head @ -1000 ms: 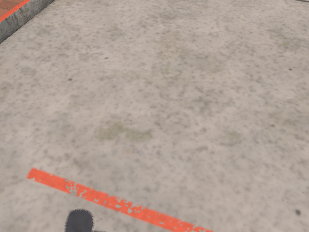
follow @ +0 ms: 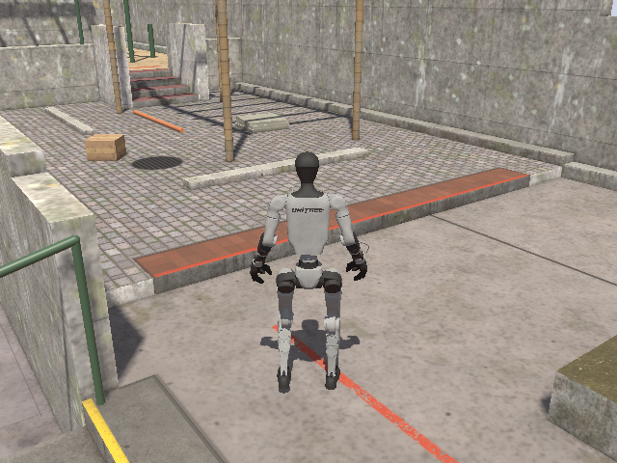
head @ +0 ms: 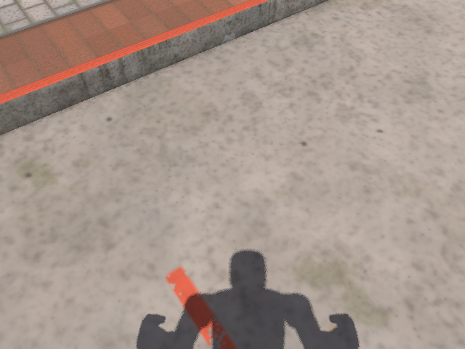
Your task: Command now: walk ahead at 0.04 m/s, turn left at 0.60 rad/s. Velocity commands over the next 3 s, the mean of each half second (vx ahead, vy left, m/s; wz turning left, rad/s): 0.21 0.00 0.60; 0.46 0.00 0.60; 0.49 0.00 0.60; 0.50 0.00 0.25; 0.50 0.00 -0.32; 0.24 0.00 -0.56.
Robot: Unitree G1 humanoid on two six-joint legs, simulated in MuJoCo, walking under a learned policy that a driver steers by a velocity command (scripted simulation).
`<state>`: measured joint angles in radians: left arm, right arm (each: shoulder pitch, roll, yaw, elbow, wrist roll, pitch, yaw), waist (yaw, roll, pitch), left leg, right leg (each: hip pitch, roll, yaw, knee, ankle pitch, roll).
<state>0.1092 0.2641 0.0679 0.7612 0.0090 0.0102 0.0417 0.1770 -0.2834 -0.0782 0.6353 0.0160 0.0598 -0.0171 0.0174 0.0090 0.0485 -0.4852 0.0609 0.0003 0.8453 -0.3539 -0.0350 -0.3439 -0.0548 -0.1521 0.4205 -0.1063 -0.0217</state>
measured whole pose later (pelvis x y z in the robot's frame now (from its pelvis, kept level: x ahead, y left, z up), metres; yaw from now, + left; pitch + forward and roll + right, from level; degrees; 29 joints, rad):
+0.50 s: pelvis +0.08 +0.02 +0.00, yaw +18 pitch +3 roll -1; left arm 0.08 0.30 0.09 0.75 -0.02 -0.09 -0.03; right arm 0.35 -0.29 -0.08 0.65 0.02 0.00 -0.02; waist -0.04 -0.01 -0.05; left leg -0.24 -0.08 -0.21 0.50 -0.31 0.04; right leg -0.34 0.03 0.05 0.47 -0.23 0.00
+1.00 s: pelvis +0.27 +0.15 -0.03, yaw +36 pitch +3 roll -1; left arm 0.37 0.30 0.07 0.87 -0.01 -0.05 0.02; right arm 0.06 -0.29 -0.06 0.54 0.03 -0.03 0.05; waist 0.07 0.01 0.06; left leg -0.56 -0.02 0.05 0.63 -0.13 0.11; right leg 0.04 -0.10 -0.20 0.62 -0.50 0.05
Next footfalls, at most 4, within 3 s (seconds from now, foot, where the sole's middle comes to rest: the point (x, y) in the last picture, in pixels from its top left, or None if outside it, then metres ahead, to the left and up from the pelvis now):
0.08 left None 0.05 0.13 -0.77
0.50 right None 0.18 -0.08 -0.77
0.98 left None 0.35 0.31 -0.77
1.46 right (131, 264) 0.69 0.35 -0.77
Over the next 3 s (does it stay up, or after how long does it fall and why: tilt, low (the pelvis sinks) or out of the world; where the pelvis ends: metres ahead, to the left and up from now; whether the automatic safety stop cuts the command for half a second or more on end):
stays up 0.94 0.90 -0.01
